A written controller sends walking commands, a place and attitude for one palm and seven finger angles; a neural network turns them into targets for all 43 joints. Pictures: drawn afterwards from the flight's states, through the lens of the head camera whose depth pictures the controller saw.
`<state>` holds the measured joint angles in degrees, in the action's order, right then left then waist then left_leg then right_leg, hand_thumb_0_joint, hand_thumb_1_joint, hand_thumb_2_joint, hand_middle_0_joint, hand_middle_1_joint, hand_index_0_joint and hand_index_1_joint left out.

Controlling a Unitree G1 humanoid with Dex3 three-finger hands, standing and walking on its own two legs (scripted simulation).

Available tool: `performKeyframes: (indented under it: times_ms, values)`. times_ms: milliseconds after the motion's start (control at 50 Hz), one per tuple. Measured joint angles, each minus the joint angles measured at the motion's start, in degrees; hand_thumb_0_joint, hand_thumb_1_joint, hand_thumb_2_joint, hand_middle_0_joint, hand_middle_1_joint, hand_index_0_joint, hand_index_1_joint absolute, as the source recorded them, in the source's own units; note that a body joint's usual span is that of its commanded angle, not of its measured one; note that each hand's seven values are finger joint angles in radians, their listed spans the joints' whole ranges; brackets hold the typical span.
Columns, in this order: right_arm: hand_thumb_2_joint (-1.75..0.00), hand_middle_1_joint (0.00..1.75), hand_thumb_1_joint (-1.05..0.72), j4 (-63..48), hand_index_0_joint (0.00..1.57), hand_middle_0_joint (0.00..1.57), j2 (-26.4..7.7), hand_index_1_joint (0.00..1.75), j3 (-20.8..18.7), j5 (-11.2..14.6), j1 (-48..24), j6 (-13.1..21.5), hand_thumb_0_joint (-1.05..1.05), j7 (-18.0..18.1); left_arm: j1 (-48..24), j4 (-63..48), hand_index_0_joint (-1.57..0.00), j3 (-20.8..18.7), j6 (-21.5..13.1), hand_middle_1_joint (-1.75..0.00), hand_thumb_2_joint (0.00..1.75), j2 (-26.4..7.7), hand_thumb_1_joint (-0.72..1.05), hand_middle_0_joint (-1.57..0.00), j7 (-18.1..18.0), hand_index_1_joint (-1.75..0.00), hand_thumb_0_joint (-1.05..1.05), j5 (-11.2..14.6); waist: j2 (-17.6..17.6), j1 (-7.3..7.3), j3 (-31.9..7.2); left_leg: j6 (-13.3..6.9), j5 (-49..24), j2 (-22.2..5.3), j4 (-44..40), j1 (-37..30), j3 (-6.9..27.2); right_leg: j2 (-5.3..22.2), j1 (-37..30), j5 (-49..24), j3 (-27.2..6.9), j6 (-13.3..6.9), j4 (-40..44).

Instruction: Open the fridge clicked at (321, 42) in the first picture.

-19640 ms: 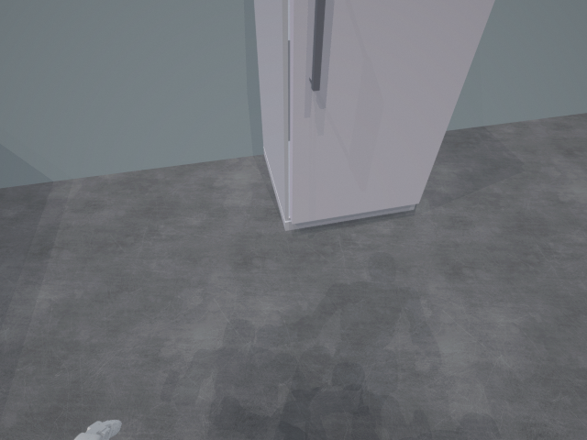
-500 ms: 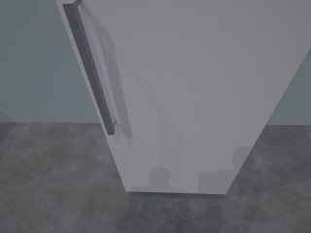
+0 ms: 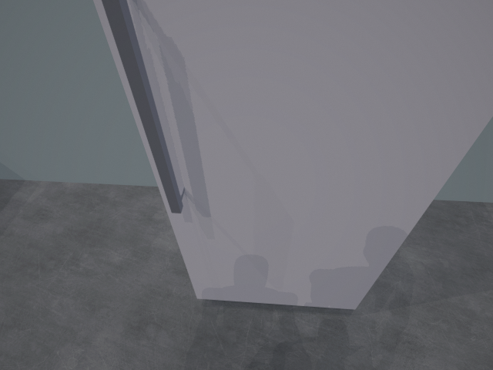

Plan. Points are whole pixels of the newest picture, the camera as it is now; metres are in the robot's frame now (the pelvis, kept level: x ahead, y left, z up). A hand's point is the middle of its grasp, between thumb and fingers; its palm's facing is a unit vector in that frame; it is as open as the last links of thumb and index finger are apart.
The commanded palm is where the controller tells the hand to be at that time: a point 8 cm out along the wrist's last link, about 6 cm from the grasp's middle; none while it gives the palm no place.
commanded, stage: look again from close up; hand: left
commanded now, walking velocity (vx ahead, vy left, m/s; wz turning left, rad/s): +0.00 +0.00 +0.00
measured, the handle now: (158, 126) +0.46 +0.18 +0.17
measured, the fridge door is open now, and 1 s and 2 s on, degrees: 0 0 0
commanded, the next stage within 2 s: raise the hand to about handle height in 0.88 s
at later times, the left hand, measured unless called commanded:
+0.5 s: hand out of the picture +0.01 +0.16 -0.17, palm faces +0.04 -0.98 -0.19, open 7.3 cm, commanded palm none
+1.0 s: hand out of the picture +0.01 +0.15 -0.17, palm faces +0.05 -0.98 -0.19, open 7.3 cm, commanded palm +0.12 +0.21 -0.07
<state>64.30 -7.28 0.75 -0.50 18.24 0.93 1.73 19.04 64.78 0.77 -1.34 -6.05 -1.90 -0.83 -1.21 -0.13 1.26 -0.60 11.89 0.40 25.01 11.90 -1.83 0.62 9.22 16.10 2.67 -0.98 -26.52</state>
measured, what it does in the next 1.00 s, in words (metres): stands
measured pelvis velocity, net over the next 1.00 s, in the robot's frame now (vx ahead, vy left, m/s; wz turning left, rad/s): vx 0.03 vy -0.01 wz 0.01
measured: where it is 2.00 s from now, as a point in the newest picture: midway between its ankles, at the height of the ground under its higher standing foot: outside the picture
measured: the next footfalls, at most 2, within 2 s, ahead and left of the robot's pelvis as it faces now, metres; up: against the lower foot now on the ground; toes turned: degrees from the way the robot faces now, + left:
none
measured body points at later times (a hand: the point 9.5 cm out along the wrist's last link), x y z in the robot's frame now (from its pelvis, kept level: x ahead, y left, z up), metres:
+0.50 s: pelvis +0.02 +0.00 +0.00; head +0.03 -0.01 +0.45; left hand +0.01 +0.21 -0.16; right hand +0.01 -0.21 -0.17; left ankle +0.02 +0.11 -0.74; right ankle -0.02 -0.11 -0.74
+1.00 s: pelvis +0.03 -0.01 +0.00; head +0.04 -0.01 +0.45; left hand +0.01 +0.20 -0.16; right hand +0.02 -0.22 -0.16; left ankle +0.02 +0.11 -0.74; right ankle -0.02 -0.11 -0.74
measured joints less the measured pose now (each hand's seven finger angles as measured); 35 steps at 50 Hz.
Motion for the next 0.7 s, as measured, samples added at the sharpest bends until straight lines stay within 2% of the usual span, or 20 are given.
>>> performKeyframes:
  times_ms: [700]
  values:
    - [-0.9, 0.3, -0.92, 1.8, 0.2, 0.19, -0.4, 0.3, 0.1, -0.1, -1.6, 0.1, 0.01, 0.6, -1.5, 0.1, -0.2, -0.4, 0.0, -0.3, 0.9, -0.8, 0.91, -0.2, -0.4, -0.3, 0.0, 0.0, 0.7, -0.21, 0.6, 0.5, 1.5, -0.1, -1.8, -3.4, 0.3, -0.2, -3.8, 1.2, 0.3, -0.2, 2.6]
